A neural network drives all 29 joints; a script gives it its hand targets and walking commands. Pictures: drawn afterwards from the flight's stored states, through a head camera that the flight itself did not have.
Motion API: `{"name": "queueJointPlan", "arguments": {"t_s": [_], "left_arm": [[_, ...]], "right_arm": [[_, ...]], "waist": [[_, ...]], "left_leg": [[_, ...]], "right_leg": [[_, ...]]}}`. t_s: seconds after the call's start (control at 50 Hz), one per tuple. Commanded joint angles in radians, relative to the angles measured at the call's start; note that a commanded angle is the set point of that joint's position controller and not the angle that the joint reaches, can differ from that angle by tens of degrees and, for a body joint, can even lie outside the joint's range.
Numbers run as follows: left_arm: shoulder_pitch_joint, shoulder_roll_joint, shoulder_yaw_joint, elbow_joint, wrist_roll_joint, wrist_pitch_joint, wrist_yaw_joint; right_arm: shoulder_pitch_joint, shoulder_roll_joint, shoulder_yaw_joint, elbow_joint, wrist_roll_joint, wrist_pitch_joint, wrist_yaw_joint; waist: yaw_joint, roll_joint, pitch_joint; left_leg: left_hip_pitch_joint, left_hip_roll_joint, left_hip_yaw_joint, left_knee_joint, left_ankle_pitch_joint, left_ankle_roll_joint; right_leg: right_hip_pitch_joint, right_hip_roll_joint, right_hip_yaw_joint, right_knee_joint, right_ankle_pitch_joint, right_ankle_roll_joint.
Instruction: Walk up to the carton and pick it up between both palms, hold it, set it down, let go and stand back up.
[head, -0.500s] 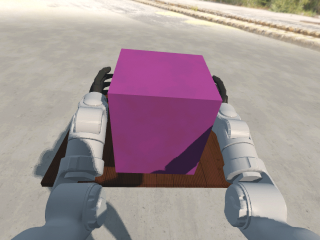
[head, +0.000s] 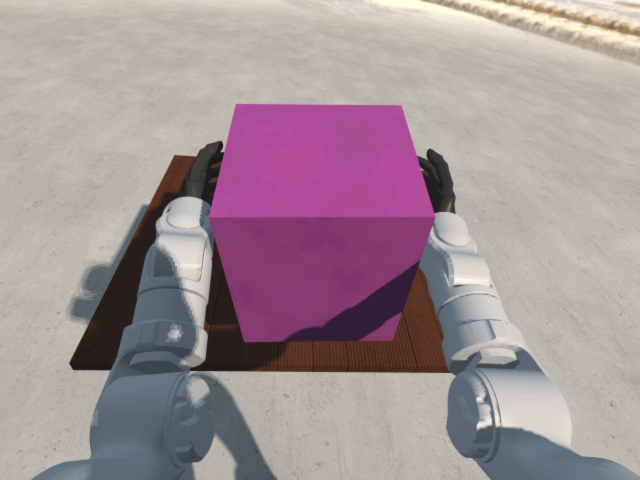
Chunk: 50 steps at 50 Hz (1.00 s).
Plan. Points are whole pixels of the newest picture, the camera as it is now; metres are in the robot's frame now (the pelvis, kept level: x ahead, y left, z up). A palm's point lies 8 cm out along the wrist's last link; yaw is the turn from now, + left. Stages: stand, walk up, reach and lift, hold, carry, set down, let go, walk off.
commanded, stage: set down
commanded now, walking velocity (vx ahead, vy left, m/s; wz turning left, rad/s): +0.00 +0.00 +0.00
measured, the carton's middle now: (318, 229) +0.40 +0.01 +0.16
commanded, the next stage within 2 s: none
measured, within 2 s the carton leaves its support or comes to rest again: neither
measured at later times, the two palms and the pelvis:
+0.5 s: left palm (201, 215) +0.40 +0.17 +0.17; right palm (431, 230) +0.40 -0.14 +0.17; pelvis +0.01 +0.00 +0.00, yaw +0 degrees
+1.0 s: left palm (213, 214) +0.42 +0.16 +0.15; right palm (429, 230) +0.42 -0.14 +0.15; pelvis +0.02 +0.00 +0.00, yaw +0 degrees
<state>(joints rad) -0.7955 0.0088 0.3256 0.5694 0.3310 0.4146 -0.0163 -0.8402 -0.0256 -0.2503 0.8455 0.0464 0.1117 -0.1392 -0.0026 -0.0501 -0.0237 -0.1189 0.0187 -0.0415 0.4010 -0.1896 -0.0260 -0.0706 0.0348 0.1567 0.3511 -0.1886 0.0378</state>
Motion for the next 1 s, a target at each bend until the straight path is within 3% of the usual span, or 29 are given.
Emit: {"name": "queueJointPlan", "arguments": {"t_s": [0.0, 0.08, 0.14, 0.34, 0.4, 0.66, 0.88, 0.98], "left_arm": [[-0.639, -0.571, -0.385, -0.176, -0.126, -0.1, -0.131], [-0.626, -0.574, -0.398, -0.186, -0.121, -0.108, -0.13], [-0.621, -0.564, -0.38, -0.156, -0.109, -0.112, -0.132], [-0.683, -0.538, -0.305, -0.011, -0.087, -0.144, -0.143], [-0.741, -0.546, -0.302, 0.006, -0.097, -0.173, -0.137], [-0.715, -0.527, -0.201, 0.134, -0.072, -0.234, -0.128], [-0.728, -0.53, -0.194, 0.134, -0.076, -0.283, -0.13], [-0.731, -0.524, -0.167, 0.166, -0.07, -0.301, -0.133]], "right_arm": [[-0.673, 0.501, 0.326, -0.228, -0.026, -0.112, 0.121], [-0.645, 0.489, 0.323, -0.215, -0.029, -0.12, 0.119], [-0.637, 0.482, 0.299, -0.193, -0.046, -0.125, 0.121], [-0.671, 0.476, 0.183, -0.134, -0.138, -0.148, 0.144], [-0.707, 0.491, 0.163, -0.129, -0.158, -0.163, 0.152], [-0.712, 0.512, 0.116, -0.088, -0.205, -0.19, 0.173], [-0.69, 0.544, 0.103, -0.085, -0.231, -0.207, 0.173], [-0.673, 0.554, 0.078, -0.063, -0.254, -0.21, 0.177]], "waist": [[-0.071, 0.09, -0.469], [-0.077, 0.092, -0.437], [-0.076, 0.089, -0.401], [-0.061, 0.061, -0.305], [-0.057, 0.066, -0.334], [-0.025, 0.038, -0.348], [-0.036, 0.049, -0.418], [-0.039, 0.041, -0.401]], "left_leg": [[0.301, -0.061, 0.106, -0.044, 0.453, -0.046], [0.3, -0.059, 0.101, -0.037, 0.496, -0.056], [0.282, -0.058, 0.104, -0.049, 0.454, -0.054], [0.174, -0.057, 0.133, -0.118, 0.177, -0.027], [0.168, -0.055, 0.136, -0.123, 0.15, -0.028], [0.148, -0.052, 0.149, -0.123, 0.199, -0.016], [0.164, -0.047, 0.149, -0.092, 0.313, -0.028], [0.139, -0.045, 0.152, -0.097, 0.292, -0.025]], "right_leg": [[0.186, 0.033, -0.242, -0.089, 0.293, 0.003], [0.196, 0.033, -0.242, -0.087, 0.33, 0.004], [0.183, 0.031, -0.243, -0.095, 0.29, 0.003], [0.13, 0.02, -0.243, -0.118, 0.114, 0.0], [0.117, 0.019, -0.245, -0.115, 0.096, -0.001], [0.14, 0.012, -0.234, -0.098, 0.169, 0.01], [0.168, 0.006, -0.228, -0.067, 0.303, 0.019], [0.176, 0.001, -0.223, -0.062, 0.315, 0.024]]}}
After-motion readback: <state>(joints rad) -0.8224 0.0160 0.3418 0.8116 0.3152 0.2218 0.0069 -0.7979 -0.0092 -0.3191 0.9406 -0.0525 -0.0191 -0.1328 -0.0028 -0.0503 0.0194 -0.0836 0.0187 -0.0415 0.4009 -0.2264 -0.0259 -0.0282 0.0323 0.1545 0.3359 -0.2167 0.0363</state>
